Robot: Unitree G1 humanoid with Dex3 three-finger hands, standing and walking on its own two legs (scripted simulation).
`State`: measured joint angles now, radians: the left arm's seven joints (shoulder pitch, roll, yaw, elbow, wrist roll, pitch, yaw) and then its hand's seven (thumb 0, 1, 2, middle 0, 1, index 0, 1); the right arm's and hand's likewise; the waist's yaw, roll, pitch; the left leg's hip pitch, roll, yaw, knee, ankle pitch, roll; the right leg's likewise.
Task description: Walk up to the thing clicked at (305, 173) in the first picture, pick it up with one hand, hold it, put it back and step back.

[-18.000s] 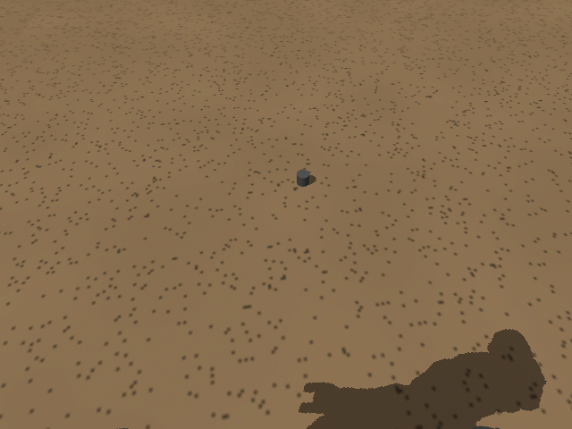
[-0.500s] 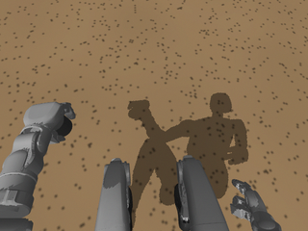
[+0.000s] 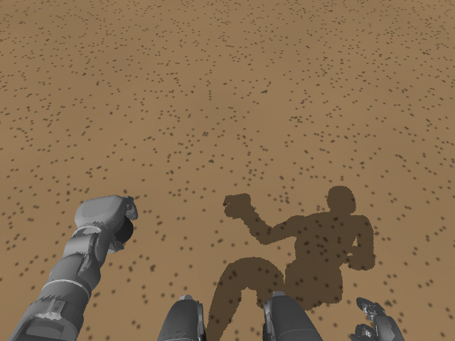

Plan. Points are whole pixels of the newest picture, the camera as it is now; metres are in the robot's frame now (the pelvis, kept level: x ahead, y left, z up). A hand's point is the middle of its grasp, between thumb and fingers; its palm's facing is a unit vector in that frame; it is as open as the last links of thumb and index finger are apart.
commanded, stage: lift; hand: left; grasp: from above
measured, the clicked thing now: (114, 226) +0.35 +0.24 -0.09
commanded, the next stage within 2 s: hold in 0.26 s
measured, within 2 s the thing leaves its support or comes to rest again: neither
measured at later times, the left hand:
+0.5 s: hand (110, 209) +0.35 +0.22 +0.00, palm faces -0.45 -0.08 -0.89, open 8.3 cm
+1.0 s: hand (108, 197) +0.35 +0.21 +0.03, palm faces -0.44 -0.07 -0.89, open 8.3 cm
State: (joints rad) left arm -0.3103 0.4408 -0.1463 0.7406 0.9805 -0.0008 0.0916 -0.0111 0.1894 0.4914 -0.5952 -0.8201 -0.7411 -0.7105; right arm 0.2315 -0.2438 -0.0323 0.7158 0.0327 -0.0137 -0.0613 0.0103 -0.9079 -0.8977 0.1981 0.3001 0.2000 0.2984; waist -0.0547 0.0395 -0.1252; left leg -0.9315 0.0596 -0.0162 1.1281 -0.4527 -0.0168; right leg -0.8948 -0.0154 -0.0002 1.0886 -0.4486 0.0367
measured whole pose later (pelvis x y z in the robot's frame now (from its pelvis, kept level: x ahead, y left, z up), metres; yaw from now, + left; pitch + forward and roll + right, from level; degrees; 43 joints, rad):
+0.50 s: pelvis +0.03 +0.00 +0.06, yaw -1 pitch +8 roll +0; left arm -0.31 0.39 -0.19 0.77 0.98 0.02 0.08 -0.01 0.19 0.49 -0.59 -0.82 -0.74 -0.71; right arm 0.24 -0.24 -0.04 0.74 0.04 0.00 -0.05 0.01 -0.91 -0.90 0.20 0.30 0.20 0.30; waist -0.03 0.04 -0.07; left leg -0.56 0.05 0.03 0.77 -0.35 -0.02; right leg -0.55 -0.02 0.02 0.75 -0.35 0.03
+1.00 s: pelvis +0.04 -0.01 +0.07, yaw -1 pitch +5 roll +0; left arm -0.28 0.40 -0.21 0.65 0.98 0.03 -0.02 -0.01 0.19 0.49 -0.59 -0.82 -0.74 -0.71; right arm 0.20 -0.25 -0.04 0.69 0.05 0.04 -0.05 0.01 -0.91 -0.90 0.20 0.30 0.20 0.30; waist 0.00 0.04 -0.05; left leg -0.40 0.05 0.04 0.62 -0.30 -0.02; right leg -0.40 -0.03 0.03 0.63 -0.31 0.03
